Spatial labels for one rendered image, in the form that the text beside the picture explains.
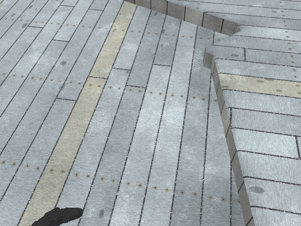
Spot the robot left hand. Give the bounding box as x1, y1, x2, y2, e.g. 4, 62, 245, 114
29, 207, 83, 226

